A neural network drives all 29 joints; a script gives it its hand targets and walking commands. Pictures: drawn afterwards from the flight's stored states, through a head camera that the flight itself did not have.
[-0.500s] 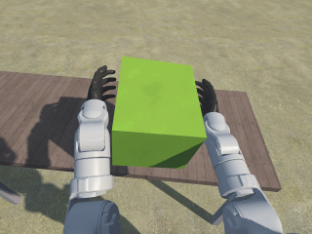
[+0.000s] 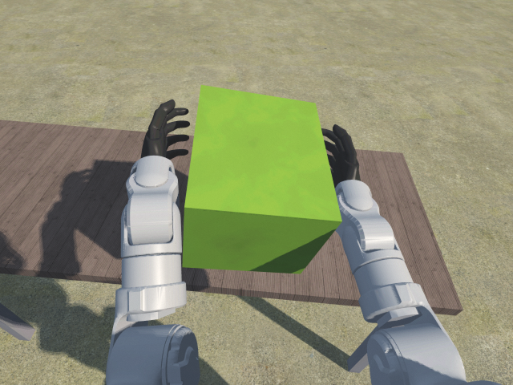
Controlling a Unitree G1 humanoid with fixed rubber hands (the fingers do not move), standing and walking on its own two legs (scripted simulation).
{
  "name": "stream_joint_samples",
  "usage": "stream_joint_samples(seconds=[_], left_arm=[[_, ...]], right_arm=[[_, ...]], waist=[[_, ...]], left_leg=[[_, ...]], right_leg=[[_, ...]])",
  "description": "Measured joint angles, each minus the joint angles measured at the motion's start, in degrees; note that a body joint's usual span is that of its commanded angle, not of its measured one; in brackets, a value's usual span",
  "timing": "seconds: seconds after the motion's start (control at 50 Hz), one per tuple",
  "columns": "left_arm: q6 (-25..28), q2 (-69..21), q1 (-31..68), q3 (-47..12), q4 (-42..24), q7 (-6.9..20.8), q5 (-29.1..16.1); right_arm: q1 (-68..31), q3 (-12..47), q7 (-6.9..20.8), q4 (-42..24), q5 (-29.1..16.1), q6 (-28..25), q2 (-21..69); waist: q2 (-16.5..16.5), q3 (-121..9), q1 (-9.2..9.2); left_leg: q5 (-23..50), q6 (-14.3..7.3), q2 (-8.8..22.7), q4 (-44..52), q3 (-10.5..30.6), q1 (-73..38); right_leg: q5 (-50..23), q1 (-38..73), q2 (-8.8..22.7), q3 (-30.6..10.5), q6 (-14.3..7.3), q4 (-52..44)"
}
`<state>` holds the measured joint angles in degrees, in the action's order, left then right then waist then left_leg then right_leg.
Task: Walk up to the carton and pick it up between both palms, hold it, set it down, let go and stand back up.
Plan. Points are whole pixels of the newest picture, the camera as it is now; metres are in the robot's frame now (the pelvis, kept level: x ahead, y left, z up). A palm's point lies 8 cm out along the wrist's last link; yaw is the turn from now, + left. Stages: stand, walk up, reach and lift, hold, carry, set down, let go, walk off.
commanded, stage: hold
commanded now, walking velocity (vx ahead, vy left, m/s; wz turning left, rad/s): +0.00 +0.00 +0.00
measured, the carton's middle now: (251, 181) +0.37 -0.02 +0.13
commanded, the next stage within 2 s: none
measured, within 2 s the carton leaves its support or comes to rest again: neither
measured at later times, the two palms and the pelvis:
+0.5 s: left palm (135, 154) +0.36 +0.14 +0.21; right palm (333, 170) +0.35 -0.14 +0.16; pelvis -0.01 -0.01 +0.00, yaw +1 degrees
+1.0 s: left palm (130, 162) +0.35 +0.15 +0.20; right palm (328, 172) +0.35 -0.13 +0.16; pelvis +0.00 -0.01 +0.00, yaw +1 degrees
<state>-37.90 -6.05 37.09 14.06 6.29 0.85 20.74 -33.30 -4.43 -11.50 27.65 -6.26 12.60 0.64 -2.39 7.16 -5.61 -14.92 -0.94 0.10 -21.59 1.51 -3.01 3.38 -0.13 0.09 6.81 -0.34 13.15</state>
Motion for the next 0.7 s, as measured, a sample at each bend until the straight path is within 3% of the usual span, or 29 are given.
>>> stream_joint_samples(seconds=[0.14,0.26,0.44,0.7], left_arm=[[-2.81,-0.49,-1.83,0.77,-5.86,0.42,0.16],[-5.47,0.16,-0.55,3.19,-4.77,2.87,1.39],[-4.8,1.73,3.01,2.99,-1.27,3.73,0.72],[-4.8,-0.15,-0.53,3.17,-6.16,3.78,1.01]], right_arm=[[-0.19,4.77,-1.72,-2.27,-3.57,1.33,-1.92],[-1.71,2.61,-1.45,-0.37,-1.31,3.86,0.69],[-2.83,-1.68,-0.76,-0.99,1.71,4.2,2.69],[-0.46,4.43,-2.74,-3.7,-2.63,3.69,-0.58]], waist=[[0.72,0.11,2.16],[0.14,-0.39,3.45],[0.17,0.56,2.22],[1.25,0.41,2.04]], left_leg=[[-0.33,0.18,0.57,-0.13,-0.83,-1.84],[0.39,0.17,0.04,0.81,-0.01,-3.32],[0.8,0.37,-0.4,-0.13,1.27,-1.01],[-0.1,0.52,0.63,0.38,-0.19,-2.52]], right_leg=[[-0.1,1.58,-0.62,-0.8,-0.27,-0.06],[0.59,2.52,0.02,-0.02,-0.36,0.95],[0.43,0.91,0.57,1.25,-0.44,1.44],[0.65,1.9,-0.6,-0.17,-0.61,0.7]])
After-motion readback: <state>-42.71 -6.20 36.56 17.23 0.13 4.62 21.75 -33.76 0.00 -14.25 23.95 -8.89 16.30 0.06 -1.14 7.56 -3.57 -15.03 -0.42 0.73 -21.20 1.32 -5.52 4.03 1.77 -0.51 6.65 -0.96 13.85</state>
